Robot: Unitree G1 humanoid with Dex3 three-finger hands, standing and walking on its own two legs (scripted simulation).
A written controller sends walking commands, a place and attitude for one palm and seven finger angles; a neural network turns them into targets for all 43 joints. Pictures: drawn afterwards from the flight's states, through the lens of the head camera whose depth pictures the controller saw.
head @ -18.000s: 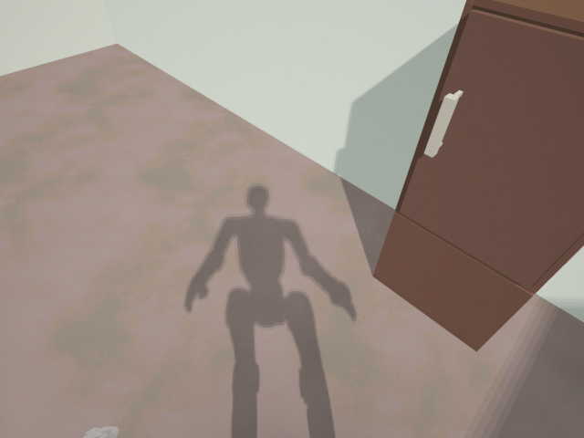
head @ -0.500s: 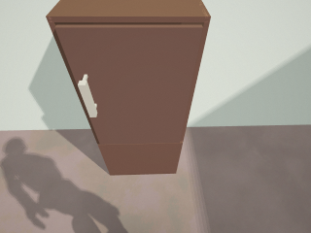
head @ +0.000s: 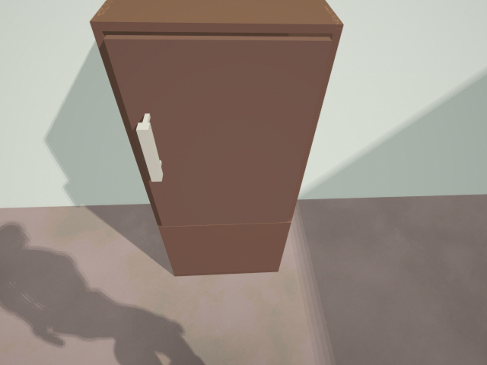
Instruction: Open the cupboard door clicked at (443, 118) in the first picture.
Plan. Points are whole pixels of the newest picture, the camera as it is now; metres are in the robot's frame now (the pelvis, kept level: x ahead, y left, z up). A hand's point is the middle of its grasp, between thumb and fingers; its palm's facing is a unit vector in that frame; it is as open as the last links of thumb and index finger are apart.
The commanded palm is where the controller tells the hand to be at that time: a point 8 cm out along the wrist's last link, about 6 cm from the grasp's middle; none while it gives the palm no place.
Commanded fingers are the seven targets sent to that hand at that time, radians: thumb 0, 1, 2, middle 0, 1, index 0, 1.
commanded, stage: look again from close up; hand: left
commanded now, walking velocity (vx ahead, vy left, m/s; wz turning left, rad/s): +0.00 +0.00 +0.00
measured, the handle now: (152, 148) +0.55 +0.24 +0.02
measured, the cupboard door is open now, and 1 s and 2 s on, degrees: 0 0 0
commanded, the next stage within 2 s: raise the hand with hooked fingers in 0.14 s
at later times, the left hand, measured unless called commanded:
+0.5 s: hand (128, 307) +0.20 +0.19 +0.01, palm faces +0.19 -0.98 -0.04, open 7.8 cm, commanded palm +0.11 +0.25 -0.05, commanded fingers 0.00 0.57 0.76 -0.22 -0.51 -0.22 -0.51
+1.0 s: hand (122, 320) +0.19 +0.21 -0.03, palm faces +0.03 -1.00 -0.02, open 10.6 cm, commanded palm +0.15 +0.28 -0.01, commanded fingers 0.00 -0.01 0.51 -0.27 -0.88 -0.27 -0.88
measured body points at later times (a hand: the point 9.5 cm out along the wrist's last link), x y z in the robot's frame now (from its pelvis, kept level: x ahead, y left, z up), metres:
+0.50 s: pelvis -0.04 +0.00 -0.03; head -0.03 -0.01 +0.42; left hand +0.19 +0.24 +0.02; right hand +0.13 -0.24 -0.11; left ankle +0.02 +0.09 -0.73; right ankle -0.03 -0.09 -0.73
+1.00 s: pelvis -0.04 -0.02 -0.07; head +0.02 -0.02 +0.37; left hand +0.19 +0.26 -0.02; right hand +0.15 -0.23 -0.16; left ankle +0.01 +0.09 -0.73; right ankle -0.03 -0.09 -0.73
